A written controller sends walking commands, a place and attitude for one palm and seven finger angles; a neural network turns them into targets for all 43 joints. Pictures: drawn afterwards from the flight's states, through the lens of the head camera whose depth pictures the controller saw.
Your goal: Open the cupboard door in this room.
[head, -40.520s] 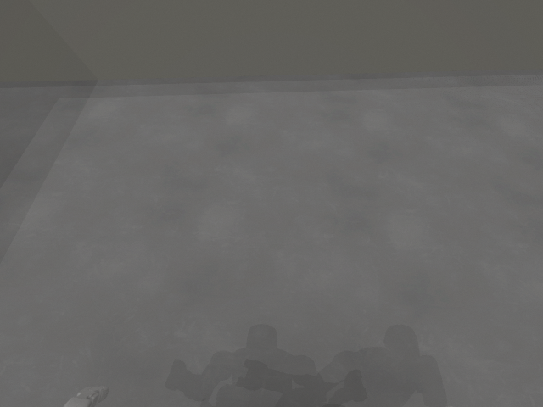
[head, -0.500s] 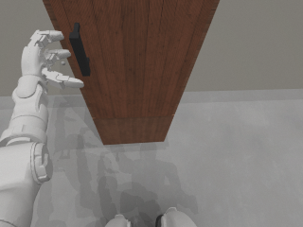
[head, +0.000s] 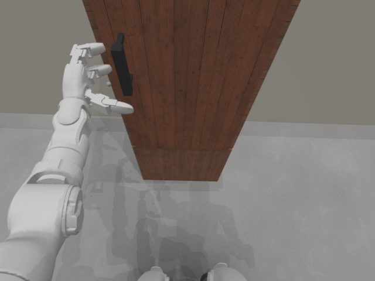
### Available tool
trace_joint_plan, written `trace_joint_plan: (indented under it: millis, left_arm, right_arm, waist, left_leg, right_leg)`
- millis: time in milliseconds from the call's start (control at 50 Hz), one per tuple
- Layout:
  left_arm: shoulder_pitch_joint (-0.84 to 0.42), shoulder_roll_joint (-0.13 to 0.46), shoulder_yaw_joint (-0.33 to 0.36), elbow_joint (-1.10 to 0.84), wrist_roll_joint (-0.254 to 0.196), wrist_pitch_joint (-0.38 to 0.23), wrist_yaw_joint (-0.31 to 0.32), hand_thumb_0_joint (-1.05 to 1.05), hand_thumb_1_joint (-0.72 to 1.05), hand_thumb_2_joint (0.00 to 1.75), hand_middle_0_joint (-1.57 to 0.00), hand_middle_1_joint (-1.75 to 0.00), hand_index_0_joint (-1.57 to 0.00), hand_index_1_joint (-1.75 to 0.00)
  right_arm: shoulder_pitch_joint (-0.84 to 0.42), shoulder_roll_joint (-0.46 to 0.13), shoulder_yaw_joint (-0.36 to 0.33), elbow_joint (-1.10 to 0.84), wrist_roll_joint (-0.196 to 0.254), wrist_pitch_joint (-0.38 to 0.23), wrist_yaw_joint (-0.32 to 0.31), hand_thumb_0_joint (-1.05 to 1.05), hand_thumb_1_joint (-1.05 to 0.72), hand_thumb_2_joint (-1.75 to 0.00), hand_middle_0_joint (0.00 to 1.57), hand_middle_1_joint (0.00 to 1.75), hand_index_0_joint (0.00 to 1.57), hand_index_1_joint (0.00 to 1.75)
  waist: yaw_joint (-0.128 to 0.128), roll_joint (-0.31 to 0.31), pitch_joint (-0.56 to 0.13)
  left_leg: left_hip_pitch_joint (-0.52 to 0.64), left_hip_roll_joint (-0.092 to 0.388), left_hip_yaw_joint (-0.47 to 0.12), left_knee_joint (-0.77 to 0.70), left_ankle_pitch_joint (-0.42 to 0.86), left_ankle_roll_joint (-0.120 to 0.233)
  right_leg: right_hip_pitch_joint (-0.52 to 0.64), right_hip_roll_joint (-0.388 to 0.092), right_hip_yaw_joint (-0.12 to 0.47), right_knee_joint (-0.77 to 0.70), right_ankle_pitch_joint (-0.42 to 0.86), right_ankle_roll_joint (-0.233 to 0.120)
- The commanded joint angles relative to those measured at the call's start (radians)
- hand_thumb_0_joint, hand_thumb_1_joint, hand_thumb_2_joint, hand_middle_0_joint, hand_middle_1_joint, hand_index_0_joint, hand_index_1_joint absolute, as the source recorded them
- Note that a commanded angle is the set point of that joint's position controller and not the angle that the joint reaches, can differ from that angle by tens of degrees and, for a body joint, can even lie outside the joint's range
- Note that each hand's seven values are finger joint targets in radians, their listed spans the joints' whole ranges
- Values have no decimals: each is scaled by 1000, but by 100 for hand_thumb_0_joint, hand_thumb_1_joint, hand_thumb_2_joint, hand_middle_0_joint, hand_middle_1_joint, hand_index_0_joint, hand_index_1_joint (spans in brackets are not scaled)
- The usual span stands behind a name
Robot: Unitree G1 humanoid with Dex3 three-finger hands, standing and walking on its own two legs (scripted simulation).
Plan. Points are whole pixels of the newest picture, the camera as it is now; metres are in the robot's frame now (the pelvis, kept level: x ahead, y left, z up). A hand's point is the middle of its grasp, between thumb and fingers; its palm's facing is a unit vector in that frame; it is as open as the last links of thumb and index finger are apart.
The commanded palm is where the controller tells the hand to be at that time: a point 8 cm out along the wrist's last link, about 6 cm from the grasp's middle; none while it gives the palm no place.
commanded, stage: slide the fingers in behind the handle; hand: left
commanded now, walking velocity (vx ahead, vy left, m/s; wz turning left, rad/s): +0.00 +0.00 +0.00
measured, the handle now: (124, 66) +0.54 +0.14 +0.11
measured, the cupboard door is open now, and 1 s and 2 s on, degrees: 0 0 0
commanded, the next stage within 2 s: move the hooked fingers beside the handle in 0.50 s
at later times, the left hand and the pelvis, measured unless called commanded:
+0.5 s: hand (112, 86) +0.49 +0.16 +0.10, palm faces +0.10 -0.99 -0.04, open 15.4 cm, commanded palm +0.48 +0.14 +0.10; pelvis +0.00 -0.01 +0.00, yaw +2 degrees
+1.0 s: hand (108, 84) +0.50 +0.17 +0.10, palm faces +0.05 -1.00 -0.03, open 15.1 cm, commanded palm +0.48 +0.16 +0.10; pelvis +0.00 +0.00 +0.00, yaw +1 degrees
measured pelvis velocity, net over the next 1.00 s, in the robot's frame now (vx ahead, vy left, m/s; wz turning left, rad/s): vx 0.00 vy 0.00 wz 0.01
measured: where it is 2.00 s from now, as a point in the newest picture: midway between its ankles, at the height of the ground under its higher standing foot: outside the picture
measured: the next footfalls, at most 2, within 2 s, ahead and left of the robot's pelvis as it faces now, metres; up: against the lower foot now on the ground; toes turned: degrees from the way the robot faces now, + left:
none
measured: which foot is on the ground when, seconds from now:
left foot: down 0.00-1.00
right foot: down 0.00-1.00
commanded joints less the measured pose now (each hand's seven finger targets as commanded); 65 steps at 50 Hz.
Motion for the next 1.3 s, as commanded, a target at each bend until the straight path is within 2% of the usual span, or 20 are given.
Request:
trace_joint_plan:
  millis: [0, 80, 100, 140, 280, 420, 560, 620, 640, 720, 820, 840, 880, 920, 940, 980, 1020, 1040, 1100, 1280]
  left_arm:
    - [-641, -183, -180, -321, 49, -104, -115, 0, -50, 30, -30, -120, -30, -120]
    - [-634, -209, -203, -358, 48, -117, -105, 0, -50, 30, -30, -120, -30, -120]
    - [-628, -246, -229, -359, 48, -117, -105, 0, -50, 30, -30, -120, -30, -120]
    - [-635, -241, -225, -330, 51, -114, -98, 0, -50, 30, -30, -120, -30, -120]
    - [-654, -228, -221, -300, 57, -119, -101, 0, -50, 30, -30, -120, -30, -120]
    - [-715, -253, -237, -276, 58, -110, -101, 0, -50, 30, -30, -120, -30, -120]
    - [-709, -217, -212, -287, 51, -112, -114, 0, -50, 30, -30, -120, -30, -120]
    - [-689, -213, -203, -226, 45, -97, -123, 0, -50, 30, -30, -120, -30, -120]
    - [-705, -169, -173, -230, 47, -97, -121, 0, -50, 30, -30, -120, -30, -120]
    - [-688, -159, -171, -251, 46, -103, -130, 0, -50, 30, -30, -120, -30, -120]
    - [-675, -128, -140, -211, 39, -95, -137, 0, -50, 30, -30, -120, -30, -120]
    - [-668, -97, -115, -221, 40, -98, -137, 0, -50, 30, -30, -120, -30, -120]
    - [-646, -56, -83, -229, 41, -102, -138, 0, -50, 30, -30, -120, -30, -120]
    - [-630, -95, -114, -221, 39, -98, -149, 0, -50, 30, -30, -120, -30, -120]
    - [-634, -72, -97, -216, 39, -97, -150, 0, -50, 30, -30, -120, -30, -120]
    - [-631, -37, -73, -245, 41, -106, -147, 0, -50, 30, -30, -120, -30, -120]
    - [-611, -72, -90, -261, 36, -107, -153, 0, -50, 30, -30, -120, -30, -120]
    - [-584, -32, -57, -251, 36, -105, -152, 0, -50, 30, -30, -120, -30, -120]
    - [-586, -16, -46, -253, 36, -105, -153, 0, -50, 30, -30, -120, -30, -120]
    - [-545, 36, -8, -238, 45, -102, -157, 0, -50, 30, -30, -120, -30, -120]
  right_arm:
    - [146, -169, -58, -39, 5, -22, -4, 0, -90, -90, 20, 30, 20, 30]
    - [139, -166, -64, -31, 4, -32, 0, 0, -90, -90, 20, 30, 20, 30]
    - [132, -162, -62, -33, 4, -34, 3, 0, -90, -90, 20, 30, 20, 30]
    - [129, -165, -61, -27, 5, -37, 0, 0, -90, -90, 20, 30, 20, 30]
    - [121, -167, -58, -17, 7, -48, -5, 0, -90, -90, 20, 30, 20, 30]
    - [116, -167, -55, -11, 5, -56, -11, 0, -90, -90, 20, 30, 20, 30]
    - [138, -173, -60, -9, 3, -56, -10, 0, -90, -90, 20, 30, 20, 30]
    - [133, -175, -54, -6, 7, -48, -9, 0, -90, -90, 20, 30, 20, 30]
    - [136, -180, -54, -7, 6, -46, -11, 0, -90, -90, 20, 30, 20, 30]
    - [137, -176, -52, -16, 8, -46, -13, 0, -90, -90, 20, 30, 20, 30]
    - [140, -180, -48, -21, 11, -41, -15, 0, -90, -90, 20, 30, 20, 30]
    - [141, -182, -51, -25, 12, -41, -17, 0, -90, -90, 20, 30, 20, 30]
    - [145, -183, -50, -28, 13, -39, -18, 0, -90, -90, 20, 30, 20, 30]
    - [140, -177, -47, -35, 14, -36, -16, 0, -90, -90, 20, 30, 20, 30]
    - [140, -182, -47, -33, 15, -34, -18, 0, -90, -90, 20, 30, 20, 30]
    - [148, -183, -49, -38, 14, -32, -19, 0, -90, -90, 20, 30, 20, 30]
    - [146, -177, -52, -42, 13, -32, -15, 0, -90, -90, 20, 30, 20, 30]
    - [149, -183, -54, -41, 15, -28, -17, 0, -90, -90, 20, 30, 20, 30]
    - [147, -181, -51, -46, 17, -21, -20, 0, -90, -90, 20, 30, 20, 30]
    - [141, -180, -47, -60, 19, -7, -25, 0, -90, -90, 20, 30, 20, 30]
  waist:
    - [-164, 141, -461]
    - [-157, 145, -480]
    - [-162, 146, -480]
    - [-168, 105, -448]
    - [-168, 96, -440]
    - [-189, 115, -439]
    - [-181, 128, -500]
    - [-190, 76, -435]
    - [-183, 79, -430]
    - [-169, 139, -465]
    - [-174, 80, -420]
    - [-163, 87, -434]
    - [-148, 127, -463]
    - [-152, 118, -443]
    - [-155, 106, -423]
    - [-141, 128, -464]
    - [-139, 148, -478]
    - [-132, 108, -470]
    - [-134, 95, -454]
    - [-119, 113, -434]
  left_leg:
    - [510, 55, -89, -78, 678, -62]
    - [545, 58, -99, -77, 726, -68]
    - [550, 57, -96, -74, 716, -65]
    - [509, 51, -92, -80, 650, -59]
    - [488, 41, -86, -82, 608, -53]
    - [479, 36, -91, -82, 552, -47]
    - [500, 35, -92, -68, 622, -49]
    - [438, 32, -77, -74, 540, -38]
    - [415, 26, -75, -81, 499, -37]
    - [460, 32, -79, -82, 555, -46]
    - [405, 28, -71, -92, 488, -37]
    - [400, 27, -69, -93, 481, -37]
    - [429, 30, -71, -89, 537, -43]
    - [428, 34, -70, -90, 544, -46]
    - [414, 35, -70, -91, 529, -45]
    - [442, 39, -77, -91, 575, -51]
    - [482, 45, -79, -86, 635, -62]
    - [464, 47, -75, -86, 621, -59]
    - [443, 47, -73, -91, 625, -57]
    - [425, 46, -64, -97, 619, -57]
  right_leg:
    - [5, 43, 58, -42, 339, -4]
    - [1, 42, 56, -38, 344, -6]
    - [-6, 42, 56, -40, 342, -4]
    - [4, 41, 56, -45, 333, -4]
    - [8, 37, 60, -42, 326, -7]
    - [-23, 34, 61, -41, 295, -7]
    - [2, 34, 63, -35, 331, -8]
    - [4, 38, 63, -48, 319, -4]
    - [20, 37, 65, -48, 307, -7]
    - [12, 36, 65, -46, 307, -11]
    - [26, 38, 65, -54, 292, -7]
    - [39, 37, 67, -53, 291, -9]
    - [40, 37, 68, -47, 307, -11]
    - [30, 40, 65, -50, 302, -8]
    - [28, 40, 65, -50, 296, -10]
    - [34, 40, 66, -44, 304, -9]
    - [24, 42, 61, -46, 316, -8]
    - [38, 44, 62, -47, 318, -7]
    - [50, 44, 63, -46, 331, -5]
    - [58, 44, 67, -46, 325, -5]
